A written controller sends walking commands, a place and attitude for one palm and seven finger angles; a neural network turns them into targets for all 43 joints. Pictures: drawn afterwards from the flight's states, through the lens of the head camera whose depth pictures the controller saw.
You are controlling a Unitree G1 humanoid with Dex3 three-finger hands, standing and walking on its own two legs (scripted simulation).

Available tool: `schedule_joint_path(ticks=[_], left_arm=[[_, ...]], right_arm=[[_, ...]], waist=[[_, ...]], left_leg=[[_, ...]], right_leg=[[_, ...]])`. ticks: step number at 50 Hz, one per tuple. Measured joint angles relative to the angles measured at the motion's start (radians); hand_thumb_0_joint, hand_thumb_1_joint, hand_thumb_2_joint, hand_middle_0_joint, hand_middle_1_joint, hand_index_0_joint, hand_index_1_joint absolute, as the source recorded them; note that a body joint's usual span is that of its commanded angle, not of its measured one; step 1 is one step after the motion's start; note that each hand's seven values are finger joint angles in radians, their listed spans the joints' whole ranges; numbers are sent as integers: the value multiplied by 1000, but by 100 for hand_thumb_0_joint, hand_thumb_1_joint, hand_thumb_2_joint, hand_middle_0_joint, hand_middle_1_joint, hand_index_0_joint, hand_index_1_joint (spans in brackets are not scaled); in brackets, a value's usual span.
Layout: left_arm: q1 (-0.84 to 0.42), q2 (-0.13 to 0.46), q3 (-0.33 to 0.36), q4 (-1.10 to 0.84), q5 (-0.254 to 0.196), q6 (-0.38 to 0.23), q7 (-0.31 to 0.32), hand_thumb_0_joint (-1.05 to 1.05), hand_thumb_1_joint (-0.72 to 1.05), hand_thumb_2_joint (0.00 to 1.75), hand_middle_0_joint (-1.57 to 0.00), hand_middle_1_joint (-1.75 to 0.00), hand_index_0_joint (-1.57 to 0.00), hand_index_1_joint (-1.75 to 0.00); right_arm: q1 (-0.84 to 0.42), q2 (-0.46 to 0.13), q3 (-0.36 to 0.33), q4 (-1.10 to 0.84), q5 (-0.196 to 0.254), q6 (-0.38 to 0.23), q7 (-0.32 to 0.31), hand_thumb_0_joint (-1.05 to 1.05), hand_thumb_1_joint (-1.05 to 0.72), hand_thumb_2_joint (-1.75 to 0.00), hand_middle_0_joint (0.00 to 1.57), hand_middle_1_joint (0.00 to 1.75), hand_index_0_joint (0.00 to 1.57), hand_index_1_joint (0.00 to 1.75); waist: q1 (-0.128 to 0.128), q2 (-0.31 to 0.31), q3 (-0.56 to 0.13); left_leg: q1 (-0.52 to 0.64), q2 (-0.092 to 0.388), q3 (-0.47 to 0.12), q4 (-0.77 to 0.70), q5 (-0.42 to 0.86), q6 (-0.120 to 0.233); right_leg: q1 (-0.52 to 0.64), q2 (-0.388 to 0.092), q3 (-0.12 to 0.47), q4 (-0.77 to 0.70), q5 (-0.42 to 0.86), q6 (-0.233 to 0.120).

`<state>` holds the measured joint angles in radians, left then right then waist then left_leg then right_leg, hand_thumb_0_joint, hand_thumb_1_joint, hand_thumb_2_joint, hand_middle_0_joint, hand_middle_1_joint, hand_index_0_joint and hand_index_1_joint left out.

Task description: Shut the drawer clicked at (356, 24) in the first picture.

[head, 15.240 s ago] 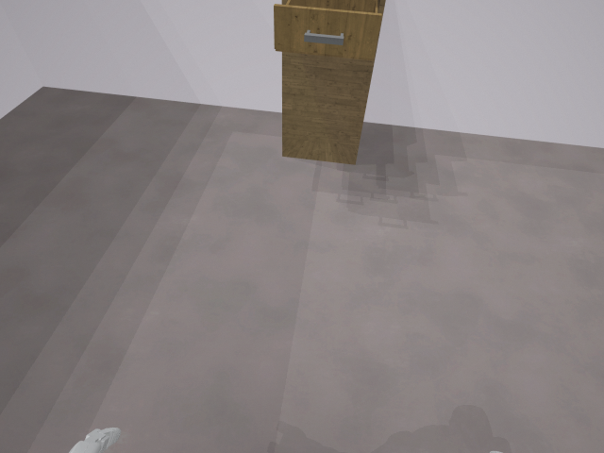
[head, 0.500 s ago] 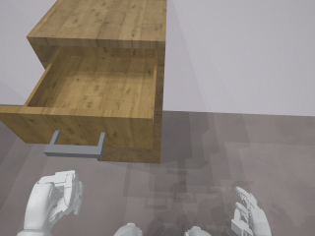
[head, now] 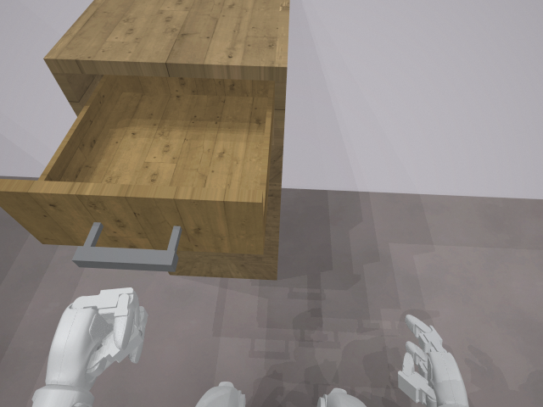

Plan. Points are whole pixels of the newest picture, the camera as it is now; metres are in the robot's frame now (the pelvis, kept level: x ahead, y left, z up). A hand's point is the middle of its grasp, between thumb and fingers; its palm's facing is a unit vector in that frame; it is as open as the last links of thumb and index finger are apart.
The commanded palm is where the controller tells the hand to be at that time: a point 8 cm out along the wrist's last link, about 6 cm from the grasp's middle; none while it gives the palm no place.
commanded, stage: push the drawer shut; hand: left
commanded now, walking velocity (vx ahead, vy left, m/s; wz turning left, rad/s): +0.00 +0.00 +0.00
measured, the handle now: (131, 245) +0.32 +0.22 +0.07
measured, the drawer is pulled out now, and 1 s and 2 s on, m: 0.26 0.19 0.06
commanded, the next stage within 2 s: none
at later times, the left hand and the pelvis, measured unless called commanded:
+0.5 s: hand (142, 299) +0.24 +0.18 +0.06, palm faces +0.01 -1.00 -0.06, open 3.2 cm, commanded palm +0.23 +0.24 +0.07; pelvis +0.00 +0.00 +0.01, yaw +0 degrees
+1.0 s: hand (154, 255) +0.30 +0.18 +0.07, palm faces +0.00 -1.00 -0.05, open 3.4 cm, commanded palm +0.29 +0.24 +0.07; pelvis -0.01 +0.00 +0.01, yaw -1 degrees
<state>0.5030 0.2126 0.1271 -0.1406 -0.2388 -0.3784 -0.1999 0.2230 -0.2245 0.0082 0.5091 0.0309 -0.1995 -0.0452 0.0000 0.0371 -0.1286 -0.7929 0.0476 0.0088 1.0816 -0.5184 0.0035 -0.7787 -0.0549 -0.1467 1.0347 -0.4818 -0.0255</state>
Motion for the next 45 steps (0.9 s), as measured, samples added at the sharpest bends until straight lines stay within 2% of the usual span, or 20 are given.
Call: schedule_joint_path(ticks=[8, 16, 25, 35, 45], left_arm=[[-70, 9, 24, 29, -18, 26, 7, 1, 90, 90, -140, -160, -140, -160], [-120, 11, 20, 87, -11, 43, 6, 1, 90, 90, -139, -160, -140, -160], [-172, 14, 19, 131, -4, 6, 11, 2, 86, 90, -140, -160, -140, -160], [-332, 27, 25, 248, -1, 17, -3, 2, 83, 92, -140, -160, -140, -160], [-457, 27, 36, 367, 4, 46, 17, 6, 86, 92, -140, -160, -140, -160]], right_arm=[[25, -4, 5, 12, 1, 4, -1, 1, -90, -90, 20, 30, 20, 30], [39, -18, 3, 19, -1, 11, 1, 1, -90, -90, 20, 30, 20, 30], [30, -27, 3, 31, -7, 3, 3, 1, -90, -90, 20, 30, 20, 30], [2, -27, 20, 59, -4, 3, -4, 1, -90, -90, 20, 30, 20, 30], [17, -27, 24, 68, -2, 16, 4, 1, -90, -90, 20, 30, 20, 30]], waist=[[-13, 2, -3], [-22, -1, -1], [-15, -7, 11], [-8, -2, 26], [-23, -2, 24]], left_leg=[[19, 0, 2, -24, 7, 0], [37, -3, 13, -48, 14, 2], [31, -6, 11, -50, 20, 3], [15, -11, 5, -48, 36, 5], [42, -10, 17, -82, 54, 6]], right_leg=[[18, 3, 2, -25, 8, 1], [29, 1, 12, -42, 15, 5], [25, -2, 10, -44, 20, 6], [13, -6, 5, -43, 33, 5], [32, -3, 16, -72, 54, 6]])
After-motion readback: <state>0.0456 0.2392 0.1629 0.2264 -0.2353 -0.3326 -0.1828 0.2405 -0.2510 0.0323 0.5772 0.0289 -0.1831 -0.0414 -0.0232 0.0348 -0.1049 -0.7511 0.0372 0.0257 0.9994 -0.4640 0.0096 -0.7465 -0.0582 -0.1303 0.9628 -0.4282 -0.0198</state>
